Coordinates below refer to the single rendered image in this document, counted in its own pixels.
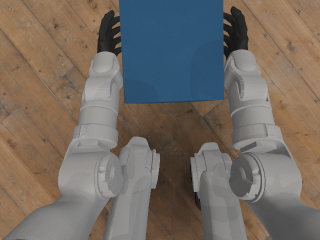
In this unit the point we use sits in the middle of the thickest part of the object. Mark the robot right upper arm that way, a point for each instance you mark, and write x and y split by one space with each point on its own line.
270 184

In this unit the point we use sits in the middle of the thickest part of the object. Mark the carton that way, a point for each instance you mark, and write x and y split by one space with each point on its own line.
172 50

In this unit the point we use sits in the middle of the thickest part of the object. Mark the robot right thigh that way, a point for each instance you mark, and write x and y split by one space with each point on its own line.
221 212

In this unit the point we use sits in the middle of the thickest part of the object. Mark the robot right hand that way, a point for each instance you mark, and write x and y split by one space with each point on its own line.
238 38

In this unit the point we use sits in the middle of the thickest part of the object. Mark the robot left upper arm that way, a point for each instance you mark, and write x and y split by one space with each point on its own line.
87 180

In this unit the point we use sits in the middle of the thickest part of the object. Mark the right robot forearm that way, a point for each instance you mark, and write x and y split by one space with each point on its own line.
254 129

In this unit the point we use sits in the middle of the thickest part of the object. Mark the robot right foot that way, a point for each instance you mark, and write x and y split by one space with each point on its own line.
197 200

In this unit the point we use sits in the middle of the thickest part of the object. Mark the left robot forearm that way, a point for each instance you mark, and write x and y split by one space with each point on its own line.
96 130

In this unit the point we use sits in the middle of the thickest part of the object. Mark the robot left hand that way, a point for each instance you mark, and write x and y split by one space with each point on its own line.
106 40

